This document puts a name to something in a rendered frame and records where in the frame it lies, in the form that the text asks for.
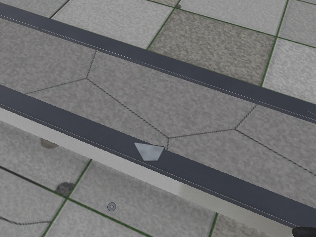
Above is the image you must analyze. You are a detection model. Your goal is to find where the right robot hand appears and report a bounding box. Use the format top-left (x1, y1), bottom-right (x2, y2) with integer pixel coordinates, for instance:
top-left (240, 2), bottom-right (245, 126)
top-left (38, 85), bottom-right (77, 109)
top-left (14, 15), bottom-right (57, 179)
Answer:
top-left (292, 227), bottom-right (316, 237)

